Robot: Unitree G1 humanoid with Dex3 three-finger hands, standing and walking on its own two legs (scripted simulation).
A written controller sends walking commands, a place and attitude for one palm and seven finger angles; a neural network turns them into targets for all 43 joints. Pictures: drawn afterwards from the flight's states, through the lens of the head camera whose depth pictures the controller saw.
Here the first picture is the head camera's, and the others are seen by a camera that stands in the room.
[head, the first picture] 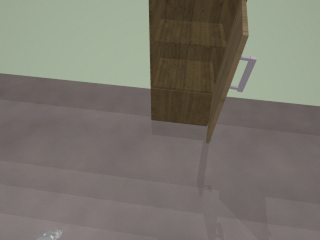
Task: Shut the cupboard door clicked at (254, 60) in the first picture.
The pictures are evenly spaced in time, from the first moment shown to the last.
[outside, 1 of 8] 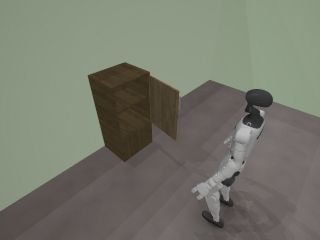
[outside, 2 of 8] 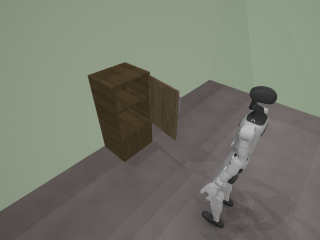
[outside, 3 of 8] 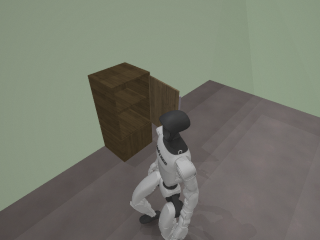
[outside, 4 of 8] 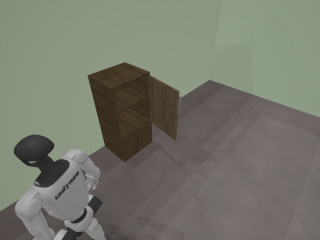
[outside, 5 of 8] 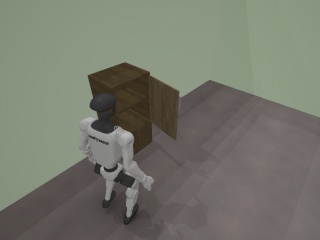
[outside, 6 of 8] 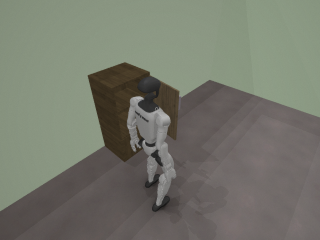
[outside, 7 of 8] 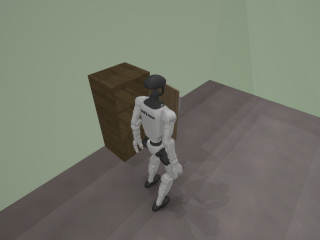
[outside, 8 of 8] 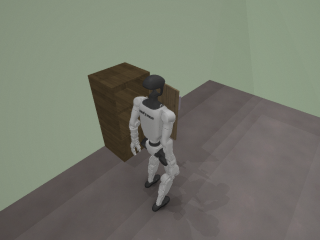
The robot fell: no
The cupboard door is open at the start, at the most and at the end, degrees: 82 82 82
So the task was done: no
